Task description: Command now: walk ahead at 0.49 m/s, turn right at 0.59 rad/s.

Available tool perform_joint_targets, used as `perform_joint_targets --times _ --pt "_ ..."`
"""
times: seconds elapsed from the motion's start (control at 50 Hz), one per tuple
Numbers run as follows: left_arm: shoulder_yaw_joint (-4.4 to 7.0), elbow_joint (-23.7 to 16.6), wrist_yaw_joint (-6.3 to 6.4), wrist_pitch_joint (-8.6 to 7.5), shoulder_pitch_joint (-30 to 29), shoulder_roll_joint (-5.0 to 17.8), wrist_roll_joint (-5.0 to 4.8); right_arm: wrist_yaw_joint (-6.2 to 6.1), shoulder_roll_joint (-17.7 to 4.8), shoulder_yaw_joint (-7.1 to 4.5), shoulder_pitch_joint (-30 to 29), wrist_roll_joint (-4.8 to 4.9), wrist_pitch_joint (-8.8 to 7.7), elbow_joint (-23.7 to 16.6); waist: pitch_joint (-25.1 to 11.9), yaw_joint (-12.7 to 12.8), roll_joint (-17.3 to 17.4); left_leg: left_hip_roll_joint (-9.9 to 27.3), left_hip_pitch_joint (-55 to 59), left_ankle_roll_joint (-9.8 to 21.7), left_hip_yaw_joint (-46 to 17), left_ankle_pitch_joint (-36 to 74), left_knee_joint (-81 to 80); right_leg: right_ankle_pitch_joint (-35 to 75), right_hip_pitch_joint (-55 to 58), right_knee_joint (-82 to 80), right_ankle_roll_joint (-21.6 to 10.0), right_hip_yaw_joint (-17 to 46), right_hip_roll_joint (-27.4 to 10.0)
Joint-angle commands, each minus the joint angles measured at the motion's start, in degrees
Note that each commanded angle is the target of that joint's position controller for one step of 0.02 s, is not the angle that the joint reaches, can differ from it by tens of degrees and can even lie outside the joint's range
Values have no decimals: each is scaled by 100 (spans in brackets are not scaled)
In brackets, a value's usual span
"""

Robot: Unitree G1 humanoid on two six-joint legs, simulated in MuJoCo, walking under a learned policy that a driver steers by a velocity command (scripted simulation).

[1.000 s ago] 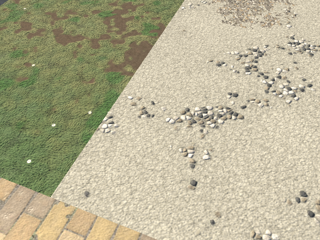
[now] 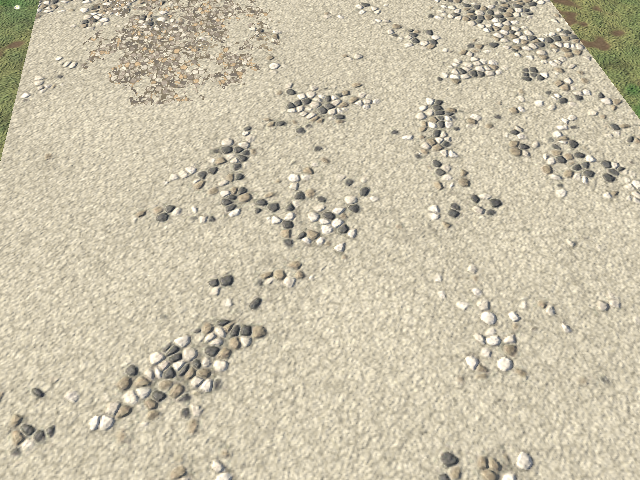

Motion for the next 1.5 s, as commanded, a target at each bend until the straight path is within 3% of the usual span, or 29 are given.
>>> perform_joint_targets --times 0.02,0.18,0.28,0.32,0.36,0.38,0.4,0.42,0.44,0.46,0.5,0.6,0.72,0.82,0.88,0.92,0.94,0.96,0.98,1.0,1.02,1.04,1.12,1.24,1.36,1.42,1.46,1.48,1.5 --pt "77 -458 -30 34 198 182 -29 23 -482 -136 146 6 -91 -132 -271 11 625 1636 915 962 -1465 208 -1492 349 -1019 -10 21 167 -694" --pt "-34 -1040 -178 -28 -1006 70 64 8 -904 -248 524 61 -16 144 33 -275 372 1527 1153 933 -88 1152 -1621 2067 -1356 -2234 76 -133 -666" --pt "-72 -1419 -326 -67 -1806 152 42 24 -1151 -274 984 222 148 391 293 -472 488 1816 1785 820 -40 981 -1399 1558 -1181 -3321 -90 -550 -442" --pt "-7 -1468 -349 -78 -1665 317 69 7 -1248 -287 969 261 237 452 160 -253 648 1917 2076 711 17 1975 -925 1035 -759 -3616 -275 -738 -231" --pt "269 -1025 -297 -78 -177 777 104 -32 -1150 -218 917 227 304 463 -747 549 591 1519 1590 412 481 3460 939 1391 1509 -4018 -553 -1034 250" --pt "452 -834 -190 -36 897 1322 120 -49 -864 -84 917 55 274 279 -1527 938 -148 1214 181 125 655 1790 2885 1711 3349 -3876 -915 361 -790" --pt "477 -818 -187 -41 895 1805 135 26 -166 126 1544 31 123 158 -2201 344 -1502 179 -1900 -147 89 -2457 4741 695 4741 -4735 -1840 3335 -2113" --pt "331 -859 -214 -99 972 1212 138 72 -792 -18 1128 246 -10 243 -2264 666 -737 347 -2444 -55 -809 -2541 5389 521 4636 -5178 -1764 3696 -2182" --pt "249 -842 -229 -141 629 994 156 88 -920 -73 641 381 -54 42 -1425 577 -609 598 -2831 32 -721 -2031 5404 1074 3997 -5180 -1512 2721 -1979" --pt "193 -889 -241 -154 187 815 129 47 -839 -51 450 296 -55 19 -1027 370 -206 859 -2636 46 -677 -1490 5063 1657 3201 -5218 -1337 1985 -1716" --pt "104 -946 -269 -192 -331 483 189 30 -758 -93 553 163 59 75 -690 -28 -198 1134 -1974 8 -757 -914 4522 2149 2125 -5586 -1188 1195 -1337" --pt "161 -657 -194 -337 -153 630 170 -14 -484 -70 278 74 294 -21 -244 -154 -35 1119 -2173 -225 -708 -13 3494 2655 1732 -6178 -1262 470 -1192" --pt "187 -305 -67 -255 321 794 122 92 -304 12 -816 103 203 -309 122 245 -132 813 -2103 -224 -456 1467 1463 2145 1976 -6298 -965 -83 -999" --pt "223 20 -29 -162 625 880 65 246 -394 22 -1369 146 126 -597 314 358 -197 671 -2248 29 -465 967 779 2262 2805 -5910 -872 24 -1380" --pt "257 67 2 -86 437 999 64 286 -601 -58 -928 134 85 -537 -5 39 -354 401 -1400 277 -234 377 589 3658 3066 -5292 -686 -21 -1409" --pt "173 22 28 -26 329 848 122 199 -1049 -292 675 99 93 -80 -1050 -708 -190 330 992 613 -197 586 638 4507 2350 -3312 -377 -445 -874" --pt "8 -121 -3 -89 909 339 189 143 -1623 -424 1494 -28 110 25 -2037 -652 942 1838 3321 1375 -2398 271 645 2379 294 -1016 2 -673 -200" --pt "-88 -17 -44 -217 1108 95 124 174 -1435 -370 1687 70 135 121 -2637 -606 1902 2493 4189 1918 -4671 -657 -431 -1179 -1063 329 173 -55 504" --pt "58 -94 -78 -321 642 697 -20 174 -1083 -257 1359 145 132 77 -1889 -686 1357 2314 3696 1600 -4228 -1256 -632 -1071 -1719 838 69 345 127" --pt "66 -255 -87 -369 121 780 -89 150 -886 -203 943 131 148 -23 -1208 -582 955 2117 2865 1357 -3363 -1117 -701 -578 -1850 713 -16 139 -189" --pt "63 -314 -57 -365 -153 724 -9 156 -753 -157 546 87 148 -72 -701 -383 508 1900 1941 1234 -2738 -594 -876 -88 -1647 298 -16 -18 -464" --pt "108 -305 -23 -306 -184 708 82 169 -568 -103 320 27 118 -111 -492 -191 525 1676 1353 1135 -2321 -156 -1043 220 -1312 -84 -21 -2 -660" --pt "79 -252 13 -89 26 395 125 158 -684 -133 362 26 23 31 -295 82 599 1464 663 1251 -1539 751 -1542 738 -955 -723 143 -93 -807" --pt "16 -535 -41 -148 -1111 211 149 -1 -862 -160 846 93 127 252 -28 -255 498 1214 1043 994 -827 1164 -1672 2408 -1320 -2719 284 -307 -694" --pt "-13 -886 -228 -301 -2148 233 85 -57 -960 -191 1445 185 296 498 245 -550 539 1455 1665 976 -1217 884 -1211 2293 -1158 -3984 283 -348 -342" --pt "72 -830 -270 -391 -1798 492 83 -112 -1080 -255 1294 200 363 482 48 -218 739 1596 1814 823 -1502 1276 -704 1767 -382 -4303 129 -336 -193" --pt "289 -451 -187 -432 -376 934 149 -108 -870 -180 1126 149 372 389 -909 486 612 1062 1183 522 -1174 1983 934 1837 1868 -4336 -216 -326 -278" --pt "398 -347 -115 -402 657 1394 227 -104 -458 -39 1127 -9 357 185 -1912 812 -241 521 -5 268 -797 225 2846 1829 3609 -4158 -554 936 -1503" --pt "419 -248 -154 -350 706 1575 259 -74 -2 75 1908 185 240 92 -2505 355 -1928 -142 -1962 49 -837 -2674 4436 658 4972 -4913 -1336 3412 -2510"
Keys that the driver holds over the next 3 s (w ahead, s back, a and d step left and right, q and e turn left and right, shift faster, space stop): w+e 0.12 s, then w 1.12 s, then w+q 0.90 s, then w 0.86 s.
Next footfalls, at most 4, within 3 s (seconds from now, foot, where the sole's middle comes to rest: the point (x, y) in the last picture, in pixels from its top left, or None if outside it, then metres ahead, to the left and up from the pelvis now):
0.36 right None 0.34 -0.19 -0.77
0.92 left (341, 375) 0.69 -0.01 -0.77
1.46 right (452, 283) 0.95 -0.30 -0.77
2.00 left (337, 207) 1.20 -0.01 -0.77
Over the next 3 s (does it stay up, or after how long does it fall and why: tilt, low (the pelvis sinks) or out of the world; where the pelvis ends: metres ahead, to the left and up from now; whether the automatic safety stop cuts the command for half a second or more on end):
stays up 1.60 0.05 0.00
